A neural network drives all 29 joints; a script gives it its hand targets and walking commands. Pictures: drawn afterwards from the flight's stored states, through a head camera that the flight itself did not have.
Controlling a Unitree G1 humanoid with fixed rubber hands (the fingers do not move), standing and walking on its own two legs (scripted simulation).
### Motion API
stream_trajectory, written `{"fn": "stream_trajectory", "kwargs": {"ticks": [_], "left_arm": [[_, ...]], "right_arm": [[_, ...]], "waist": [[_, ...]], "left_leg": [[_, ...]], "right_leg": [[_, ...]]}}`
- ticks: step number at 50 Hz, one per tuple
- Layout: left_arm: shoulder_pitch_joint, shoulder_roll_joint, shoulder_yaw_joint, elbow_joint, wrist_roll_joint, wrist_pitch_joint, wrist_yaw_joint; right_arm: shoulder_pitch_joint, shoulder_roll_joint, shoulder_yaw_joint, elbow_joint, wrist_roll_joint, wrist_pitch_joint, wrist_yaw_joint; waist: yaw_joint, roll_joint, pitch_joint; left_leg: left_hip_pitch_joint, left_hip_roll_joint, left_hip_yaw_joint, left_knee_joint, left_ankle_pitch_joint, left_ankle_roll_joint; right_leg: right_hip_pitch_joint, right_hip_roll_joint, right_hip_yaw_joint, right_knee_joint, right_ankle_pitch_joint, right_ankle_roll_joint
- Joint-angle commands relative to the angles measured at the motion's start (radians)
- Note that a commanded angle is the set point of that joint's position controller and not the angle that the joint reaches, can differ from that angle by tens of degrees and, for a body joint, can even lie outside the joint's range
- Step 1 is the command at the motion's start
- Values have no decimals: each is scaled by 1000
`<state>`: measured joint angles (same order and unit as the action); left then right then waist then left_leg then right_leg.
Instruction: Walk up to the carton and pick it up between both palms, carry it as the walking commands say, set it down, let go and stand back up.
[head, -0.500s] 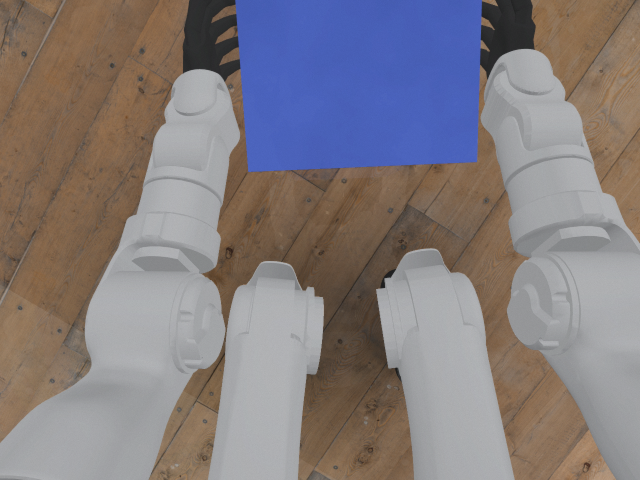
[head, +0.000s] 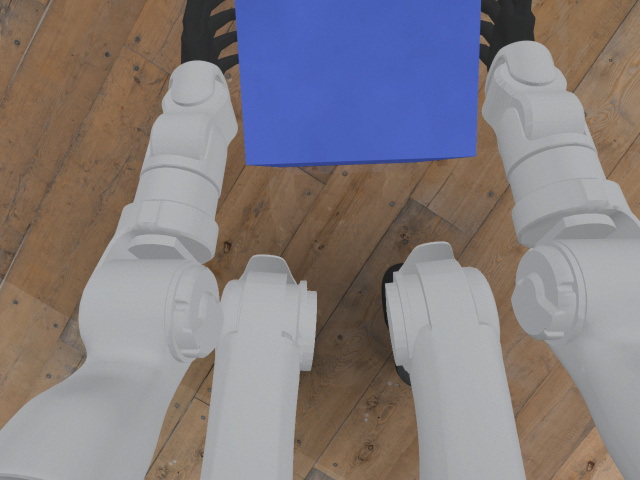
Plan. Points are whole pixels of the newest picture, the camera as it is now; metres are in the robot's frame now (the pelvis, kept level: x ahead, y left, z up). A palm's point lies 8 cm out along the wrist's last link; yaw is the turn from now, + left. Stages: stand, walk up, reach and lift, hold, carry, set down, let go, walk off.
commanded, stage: set down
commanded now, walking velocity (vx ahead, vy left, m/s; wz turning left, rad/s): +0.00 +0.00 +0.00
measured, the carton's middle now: (350, 77) +0.52 -0.04 -0.23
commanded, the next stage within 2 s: none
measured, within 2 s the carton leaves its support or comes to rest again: rests again in 0.20 s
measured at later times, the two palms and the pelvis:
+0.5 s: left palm (209, 74) +0.52 +0.11 -0.17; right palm (498, 58) +0.51 -0.19 -0.17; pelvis +0.00 +0.00 -0.01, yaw +0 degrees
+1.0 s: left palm (209, 73) +0.52 +0.11 -0.18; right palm (500, 59) +0.51 -0.19 -0.18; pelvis +0.00 +0.00 -0.01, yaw +0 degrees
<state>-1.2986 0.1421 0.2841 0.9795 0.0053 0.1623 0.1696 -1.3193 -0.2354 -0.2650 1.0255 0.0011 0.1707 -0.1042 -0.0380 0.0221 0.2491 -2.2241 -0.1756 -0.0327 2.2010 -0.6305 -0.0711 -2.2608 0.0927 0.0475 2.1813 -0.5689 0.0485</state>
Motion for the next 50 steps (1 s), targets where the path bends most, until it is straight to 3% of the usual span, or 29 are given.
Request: {"fn": "stream_trajectory", "kwargs": {"ticks": [1,14,37,45,50], "left_arm": [[-633,-876,-336,-132,-67,-36,-258],[-623,-855,-358,-136,-89,-58,-259],[-609,-770,-292,-68,-53,-65,-273],[-594,-671,-259,-60,-40,-73,-256],[-552,-521,-218,-49,-28,-88,-221]], "right_arm": [[-584,885,309,-147,77,-38,279],[-595,858,340,-174,110,-60,278],[-576,795,267,-78,77,-68,281],[-565,698,238,-51,66,-83,261],[-539,545,201,-24,61,-105,222]], "waist": [[-34,14,-1075],[-29,12,-1065],[-16,5,-912],[-9,5,-909],[-4,5,-925]], "left_leg": [[385,-7,90,-165,337,50],[376,-3,79,-138,383,51],[304,12,67,-122,311,59],[316,19,67,-122,292,53],[343,28,72,-123,280,43]], "right_leg": [[535,31,-84,-139,376,-44],[531,27,-75,-107,427,-44],[460,18,-61,-99,348,-52],[469,13,-58,-99,327,-45],[486,6,-59,-100,309,-34]]}}
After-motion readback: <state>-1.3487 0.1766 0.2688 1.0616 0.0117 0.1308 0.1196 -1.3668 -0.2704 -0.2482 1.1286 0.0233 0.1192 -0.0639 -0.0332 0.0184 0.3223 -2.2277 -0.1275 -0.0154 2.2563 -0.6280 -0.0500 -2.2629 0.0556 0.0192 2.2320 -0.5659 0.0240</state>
